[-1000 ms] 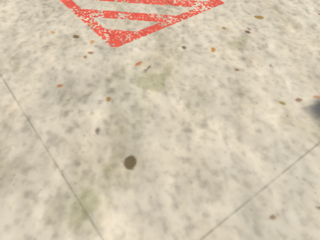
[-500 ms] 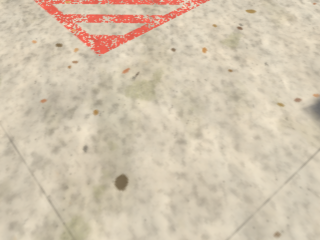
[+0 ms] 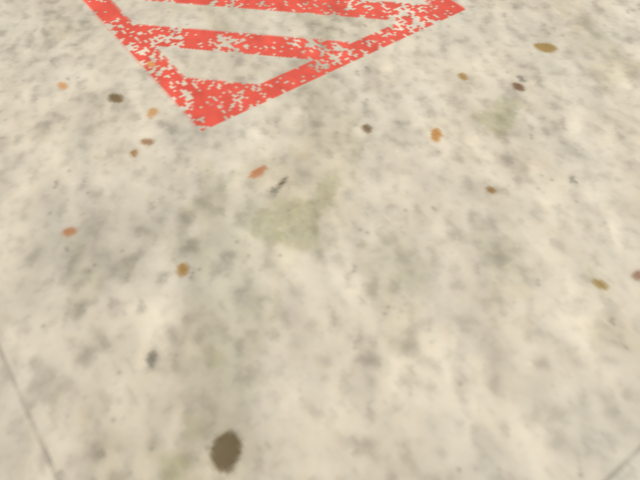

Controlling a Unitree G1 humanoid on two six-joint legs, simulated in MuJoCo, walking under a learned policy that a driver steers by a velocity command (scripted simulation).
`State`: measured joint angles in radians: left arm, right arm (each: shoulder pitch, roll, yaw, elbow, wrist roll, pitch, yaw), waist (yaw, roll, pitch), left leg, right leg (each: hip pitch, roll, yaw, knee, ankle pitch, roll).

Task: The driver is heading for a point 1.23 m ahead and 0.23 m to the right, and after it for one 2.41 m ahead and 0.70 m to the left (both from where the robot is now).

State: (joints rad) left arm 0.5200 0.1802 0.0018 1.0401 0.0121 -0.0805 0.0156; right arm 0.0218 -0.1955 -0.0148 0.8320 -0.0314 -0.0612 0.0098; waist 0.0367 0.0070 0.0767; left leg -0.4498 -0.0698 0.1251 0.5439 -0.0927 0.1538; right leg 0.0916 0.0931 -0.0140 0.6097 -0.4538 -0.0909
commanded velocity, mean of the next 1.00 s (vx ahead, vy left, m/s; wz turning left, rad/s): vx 0.50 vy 0.00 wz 0.00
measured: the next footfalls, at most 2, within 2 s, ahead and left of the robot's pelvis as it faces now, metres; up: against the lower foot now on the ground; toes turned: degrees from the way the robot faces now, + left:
right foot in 0.54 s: +0.46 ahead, -0.12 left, +0.00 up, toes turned -3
left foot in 1.12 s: +0.76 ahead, +0.06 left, +0.00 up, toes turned +5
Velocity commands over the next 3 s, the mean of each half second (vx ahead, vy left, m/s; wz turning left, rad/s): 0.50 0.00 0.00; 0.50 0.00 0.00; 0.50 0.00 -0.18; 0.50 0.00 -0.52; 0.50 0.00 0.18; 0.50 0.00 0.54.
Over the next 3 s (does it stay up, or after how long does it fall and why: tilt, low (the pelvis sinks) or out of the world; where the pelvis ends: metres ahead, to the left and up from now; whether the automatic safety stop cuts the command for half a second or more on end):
stays up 1.57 -0.24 0.03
